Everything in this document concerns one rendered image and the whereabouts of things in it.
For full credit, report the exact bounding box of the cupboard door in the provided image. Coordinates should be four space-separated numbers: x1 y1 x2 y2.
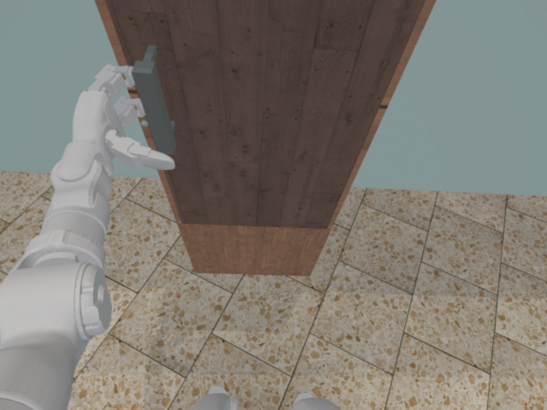
105 0 426 229

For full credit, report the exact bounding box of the robot shin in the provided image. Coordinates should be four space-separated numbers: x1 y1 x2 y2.
292 393 312 406
209 386 228 395

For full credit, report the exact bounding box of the robot left hand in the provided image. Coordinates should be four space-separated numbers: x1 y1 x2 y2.
72 63 175 170

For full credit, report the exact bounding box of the left robot shin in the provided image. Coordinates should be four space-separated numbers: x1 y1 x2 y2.
209 386 228 395

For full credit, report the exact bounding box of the robot left forearm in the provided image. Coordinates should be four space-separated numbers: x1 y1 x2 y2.
0 141 114 293

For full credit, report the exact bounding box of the robot left upper arm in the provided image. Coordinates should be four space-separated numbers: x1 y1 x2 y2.
0 262 112 410

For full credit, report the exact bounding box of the right robot shin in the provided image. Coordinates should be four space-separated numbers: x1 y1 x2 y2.
292 393 312 406

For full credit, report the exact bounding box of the handle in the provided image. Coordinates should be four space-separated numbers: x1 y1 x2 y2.
132 45 176 155

